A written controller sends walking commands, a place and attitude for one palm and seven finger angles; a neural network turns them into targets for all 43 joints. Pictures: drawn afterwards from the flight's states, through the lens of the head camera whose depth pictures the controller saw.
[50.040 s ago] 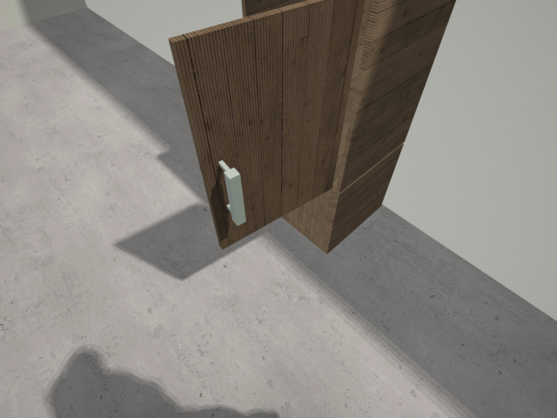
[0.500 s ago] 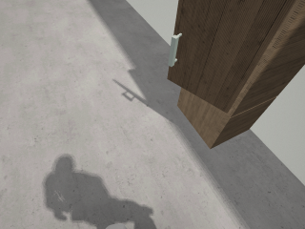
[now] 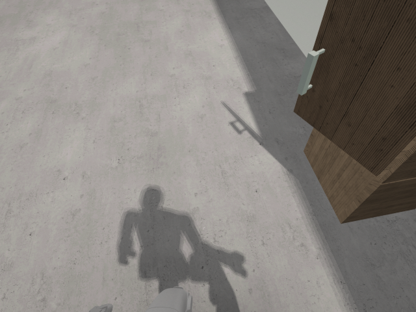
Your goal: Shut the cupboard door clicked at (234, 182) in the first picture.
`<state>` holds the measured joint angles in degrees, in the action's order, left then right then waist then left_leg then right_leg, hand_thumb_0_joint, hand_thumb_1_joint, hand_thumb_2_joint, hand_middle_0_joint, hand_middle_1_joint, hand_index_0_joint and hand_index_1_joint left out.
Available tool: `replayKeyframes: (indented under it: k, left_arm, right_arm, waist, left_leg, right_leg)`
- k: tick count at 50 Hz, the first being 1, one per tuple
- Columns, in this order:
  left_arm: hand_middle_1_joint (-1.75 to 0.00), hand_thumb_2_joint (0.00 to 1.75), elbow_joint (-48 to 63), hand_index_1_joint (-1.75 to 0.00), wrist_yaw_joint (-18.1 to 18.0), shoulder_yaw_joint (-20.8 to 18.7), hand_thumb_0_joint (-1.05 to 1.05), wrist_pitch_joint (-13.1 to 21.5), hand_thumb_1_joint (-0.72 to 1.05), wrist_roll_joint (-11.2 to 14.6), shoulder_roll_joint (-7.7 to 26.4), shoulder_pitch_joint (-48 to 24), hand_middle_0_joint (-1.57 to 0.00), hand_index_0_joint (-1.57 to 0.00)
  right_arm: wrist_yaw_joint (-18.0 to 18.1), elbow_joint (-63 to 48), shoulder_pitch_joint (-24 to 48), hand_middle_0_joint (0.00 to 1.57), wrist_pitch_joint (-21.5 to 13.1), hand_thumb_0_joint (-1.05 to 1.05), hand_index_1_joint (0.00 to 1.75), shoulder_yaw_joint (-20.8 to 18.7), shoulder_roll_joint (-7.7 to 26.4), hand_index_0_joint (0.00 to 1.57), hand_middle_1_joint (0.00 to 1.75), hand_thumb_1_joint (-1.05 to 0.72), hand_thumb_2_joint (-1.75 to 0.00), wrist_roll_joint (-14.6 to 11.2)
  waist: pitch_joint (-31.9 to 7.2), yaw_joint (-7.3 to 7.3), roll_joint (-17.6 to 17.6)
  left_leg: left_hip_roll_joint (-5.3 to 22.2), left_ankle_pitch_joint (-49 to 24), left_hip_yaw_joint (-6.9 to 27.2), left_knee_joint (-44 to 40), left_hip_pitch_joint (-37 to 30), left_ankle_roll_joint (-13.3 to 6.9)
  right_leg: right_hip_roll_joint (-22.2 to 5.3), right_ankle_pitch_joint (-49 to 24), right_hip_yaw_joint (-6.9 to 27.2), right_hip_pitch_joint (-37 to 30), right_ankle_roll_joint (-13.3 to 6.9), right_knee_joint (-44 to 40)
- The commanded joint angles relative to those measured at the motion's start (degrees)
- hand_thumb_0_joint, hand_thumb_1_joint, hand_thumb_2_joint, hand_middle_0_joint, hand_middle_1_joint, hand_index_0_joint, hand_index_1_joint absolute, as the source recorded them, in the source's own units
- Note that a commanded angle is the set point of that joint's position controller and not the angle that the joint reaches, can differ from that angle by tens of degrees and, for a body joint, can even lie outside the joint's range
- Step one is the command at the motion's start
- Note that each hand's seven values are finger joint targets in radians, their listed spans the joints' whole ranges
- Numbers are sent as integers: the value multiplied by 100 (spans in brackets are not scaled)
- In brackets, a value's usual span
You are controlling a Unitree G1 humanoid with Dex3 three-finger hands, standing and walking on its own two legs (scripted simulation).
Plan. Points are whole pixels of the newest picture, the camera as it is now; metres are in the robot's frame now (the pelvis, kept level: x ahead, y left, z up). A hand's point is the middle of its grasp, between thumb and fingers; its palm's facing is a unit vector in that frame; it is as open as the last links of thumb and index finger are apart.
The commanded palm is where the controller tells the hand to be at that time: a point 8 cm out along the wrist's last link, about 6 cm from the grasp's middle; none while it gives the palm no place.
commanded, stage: walk to a spot facing it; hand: left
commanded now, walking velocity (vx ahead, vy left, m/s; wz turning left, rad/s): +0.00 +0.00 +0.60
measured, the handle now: (311, 72) +0.89 -0.35 -0.10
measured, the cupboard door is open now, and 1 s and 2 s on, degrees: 23 23 23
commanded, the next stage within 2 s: turn to face it in 0.96 s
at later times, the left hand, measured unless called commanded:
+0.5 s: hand out of the picture +0.11 +0.24 -0.15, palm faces +0.29 -0.91 -0.28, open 7.3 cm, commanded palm none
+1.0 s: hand out of the picture +0.09 +0.20 -0.19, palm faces +0.66 -0.73 -0.16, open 7.3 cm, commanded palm none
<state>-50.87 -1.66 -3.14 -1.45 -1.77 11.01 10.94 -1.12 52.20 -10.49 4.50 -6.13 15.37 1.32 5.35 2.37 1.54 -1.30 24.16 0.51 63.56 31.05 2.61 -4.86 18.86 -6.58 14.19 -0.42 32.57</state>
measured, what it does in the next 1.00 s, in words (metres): walks ahead, turning left: left foot, then right foot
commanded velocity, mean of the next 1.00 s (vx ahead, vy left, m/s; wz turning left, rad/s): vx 0.29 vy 0.00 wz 0.59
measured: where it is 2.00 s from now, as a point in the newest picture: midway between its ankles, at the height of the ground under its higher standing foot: (178, 265)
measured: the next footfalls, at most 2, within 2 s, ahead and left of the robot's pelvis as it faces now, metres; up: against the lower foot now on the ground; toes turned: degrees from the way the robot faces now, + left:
left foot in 0.20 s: +0.01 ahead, +0.15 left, +0.00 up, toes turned +14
right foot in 0.50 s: +0.23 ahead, -0.08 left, +0.00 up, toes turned +11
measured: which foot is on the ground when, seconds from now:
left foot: up 0.00-0.18, down 0.20-0.50, up 0.52-0.94, down 0.96-1.00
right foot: down 0.00-0.18, up 0.20-0.48, down 0.50-0.96, up 0.98-1.00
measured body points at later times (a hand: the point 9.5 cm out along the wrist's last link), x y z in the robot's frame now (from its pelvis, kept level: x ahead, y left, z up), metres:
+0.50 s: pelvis +0.09 +0.01 -0.01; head +0.13 +0.00 +0.44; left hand +0.09 +0.29 -0.13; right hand +0.17 -0.23 -0.17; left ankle -0.02 +0.14 -0.73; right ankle +0.18 -0.09 -0.73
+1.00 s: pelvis +0.25 +0.09 -0.03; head +0.28 +0.14 +0.42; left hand +0.06 +0.24 -0.18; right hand +0.53 +0.00 -0.14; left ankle +0.27 +0.21 -0.74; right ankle +0.21 -0.09 -0.69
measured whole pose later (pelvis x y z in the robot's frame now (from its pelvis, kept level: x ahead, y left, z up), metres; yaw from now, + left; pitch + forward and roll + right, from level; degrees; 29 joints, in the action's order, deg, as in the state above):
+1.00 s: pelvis +0.25 +0.09 -0.03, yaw +38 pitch +0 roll +0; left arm -58.4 0.9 -3.3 0.6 -1.1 9.6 23.2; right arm -2.3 48.4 -2.7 -1.8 -2.9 13.3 1.9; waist 7.5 -1.2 -1.2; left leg 0.9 8.9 -7.6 39.0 26.7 -5.7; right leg -11.4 30.7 -15.3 10.5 3.2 56.1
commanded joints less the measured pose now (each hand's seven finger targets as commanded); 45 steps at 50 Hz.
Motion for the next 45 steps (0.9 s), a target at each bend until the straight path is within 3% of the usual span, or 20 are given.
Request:
replayKeyframes:
  k: [1, 5, 7, 8, 9, 10, 11, 14, 17, 21, 23, 24, 25, 26, 27, 29, 30, 32, 41, 45]
  left_arm:
    - [-30, 90, 331, -30, -77, -317, 0, 189, 90, -23, 1241, 365, -20, -20]
    - [-30, 90, 186, -30, -15, -410, 0, 195, 90, -34, 1396, 695, -20, -20]
    - [-30, 90, 178, -30, 47, -435, 0, 202, 90, 3, 1412, 606, -20, -20]
    - [-30, 90, 190, -30, 91, -413, 0, 192, 90, 48, 1328, 551, -20, -20]
    - [-30, 90, 381, -30, 165, -352, 0, 169, 90, 90, 932, 550, -20, -20]
    - [-30, 90, 796, -30, 195, -186, 0, 194, 90, 21, 750, -211, -20, -20]
    - [-30, 90, 892, -30, 166, -212, 0, 184, 90, -22, 822, -753, -20, -20]
    - [-30, 90, 655, -30, 268, -259, 0, 233, 90, 27, 826, -600, -20, -20]
    - [-30, 90, 508, -30, 337, -236, 0, 206, 90, 44, 746, -301, -20, -20]
    - [-30, 90, 445, -30, 381, -227, 0, 231, 90, 46, 714, 9, -20, -20]
    - [-30, 90, 243, -30, 373, -296, 0, 281, 90, 31, 842, 736, -20, -20]
    - [-30, 90, 58, -30, 333, -381, 0, 329, 90, 12, 1072, 1373, -20, -20]
    - [-30, 90, -58, -30, 242, -499, 0, 408, 90, -71, 1610, 2093, -20, -20]
    - [-30, 90, -41, -30, 184, -446, 0, 373, 90, -18, 1820, 2153, -20, -20]
    - [-30, 90, 69, -30, 138, -437, 0, 404, 90, -9, 1691, 1673, -20, -20]
    - [-30, 90, 227, -30, 68, -289, 0, 440, 90, -30, 1022, 712, -20, -20]
    - [-30, 90, 226, -30, 70, -237, 0, 499, 90, -29, 828, 555, -20, -20]
    - [-30, 90, 90, -30, 67, -208, 0, 577, 90, -19, 708, 704, -20, -20]
    - [-30, 90, -387, -30, 51, -224, 0, 627, 90, -1, 804, 1430, -20, -20]
    - [-30, 90, -312, -30, 73, -308, 0, 581, 90, 24, 1133, 1158, -20, -20]
  right_arm:
    - [-71, -499, 306, 20, -120, 0, 30, 111, 30, 20, 30, -90, -90, -33]
    - [-73, -617, 457, 20, -226, 0, 30, 176, 68, 20, 30, -90, -90, -40]
    - [-64, -524, 107, 20, -317, 0, 30, 168, 185, 20, 30, -90, -90, -18]
    - [-75, -414, -283, 20, -371, 0, 30, 111, 431, 20, 30, -90, -90, -9]
    - [-25, -294, -778, 20, -410, 0, 30, -62, 1148, 20, 30, -90, -90, 75]
    - [44, -100, -1444, 20, -401, 0, 30, -128, 1443, 20, 30, -90, -90, 88]
    - [87, 69, -1671, 20, -418, 0, 30, -74, 1314, 20, 30, -90, -90, 79]
    - [175, -183, -821, 20, -535, 0, 30, 83, 916, 20, 30, -90, -90, 67]
    - [173, -205, -531, 20, -587, 0, 30, 98, 872, 20, 30, -90, -90, 48]
    - [128, -170, -287, 20, -564, 0, 30, 57, 916, 20, 30, -90, -90, 54]
    - [103, -193, -50, 20, -533, 0, 30, 45, 897, 20, 30, -90, -90, 40]
    - [99, -248, 73, 20, -538, 0, 30, 69, 737, 20, 30, -90, -90, 2]
    - [68, -361, 4, 20, -578, 0, 30, 163, 297, 20, 30, -90, -90, -61]
    - [58, -517, 56, 20, -583, 0, 30, 176, 117, 20, 30, -90, -90, -32]
    - [31, -468, -16, 20, -559, 0, 30, 104, 314, 20, 30, -90, -90, 23]
    - [-52, -253, 47, 20, -512, 0, 30, 106, 219, 20, 30, -90, -90, 74]
    - [-105, -159, -9, 20, -473, 0, 30, 132, 54, 20, 30, -90, -90, 67]
    - [-154, -89, -82, 20, -410, 0, 30, 172, -98, 20, 30, -90, -90, 32]
    - [-288, -525, 1010, 20, -470, 0, 30, 311, -292, 20, 30, -90, -90, 32]
    - [-198, -448, 230, 20, -533, 0, 30, 215, -12, 20, 30, -90, -90, 58]
  waist:
    - [-564, -330, -1141]
    - [-764, -502, -1379]
    - [-883, -297, -1138]
    - [-1008, -65, -505]
    - [-1168, 231, 1360]
    - [-909, 613, 1754]
    - [-731, 698, 1203]
    - [-235, 201, 917]
    - [-222, -30, 710]
    - [-158, -224, 727]
    - [-209, -602, 385]
    - [-394, -891, -111]
    - [-811, -1232, -1742]
    - [-838, -1149, -2299]
    - [-535, -842, -2273]
    - [-62, -361, -1123]
    - [-78, -215, -871]
    - [-225, -190, -956]
    - [-153, -492, -749]
    - [-620, 10, -862]
  left_leg:
    - [185, 170, -361, -998, -209, 96]
    - [210, 282, -633, -2200, -571, -55]
    - [160, -169, -783, -3272, -1532, -156]
    - [241, -542, -482, -4070, -2623, -284]
    - [1659, -957, 1535, -4406, -3777, -886]
    - [2538, -1815, 2777, -4626, -4124, -1597]
    - [2404, -1234, 2605, -4691, -3644, -1614]
    - [1750, -1040, 1834, -4781, -2864, -1318]
    - [1392, -991, 1313, -4851, -2482, -1241]
    - [1190, -281, 1163, -4770, -1618, -1144]
    - [959, 328, 1114, -4199, -712, -996]
    - [584, 774, 872, -3410, 127, -812]
    - [-166, 1039, 28, -1397, 847, -502]
    - [-296, 1423, 189, 266, 1206, -476]
    - [83, 826, 520, 1156, 1249, -496]
    - [612, -311, 451, 1426, 990, -387]
    - [685, -687, 325, 1223, 714, -322]
    - [680, -914, 36, 670, 606, -238]
    - [564, -991, -726, -2003, 590, -370]
    - [-14, -764, -1218, -2690, -1133, -669]
  right_leg:
    - [-1402, -3460, 445, -908, -705, -775]
    - [-1634, -2704, 477, -1382, -627, -722]
    - [-1578, -1595, 229, -900, -418, -405]
    - [-1344, -961, -141, -108, -133, 390]
    - [-514, 657, -677, 1533, 312, 1890]
    - [-142, 1940, -243, 2893, 360, 2877]
    - [-282, 1682, 280, 2986, 285, 3143]
    - [-330, 528, 557, 2760, 334, 3140]
    - [-192, 193, 404, 2157, 399, 2194]
    - [140, -227, 33, 844, 432, 810]
    - [374, -474, -92, -540, 403, 284]
    - [112, -66, 258, -1635, 327, -172]
    - [-1269, 1623, 1897, -2423, -48, -1284]
    - [-2256, 2579, 3690, -2102, -453, -2337]
    - [-2402, 3302, 4155, -1288, -591, -2614]
    - [-2108, 2299, 2565, -217, -536, -2406]
    - [-1823, 1248, 1593, -37, -424, -2267]
    - [-1552, -264, 559, -356, -375, -2139]
    - [-1695, -3184, -698, -1853, -393, -1598]
    - [-1736, -4817, -1175, -1558, -275, -89]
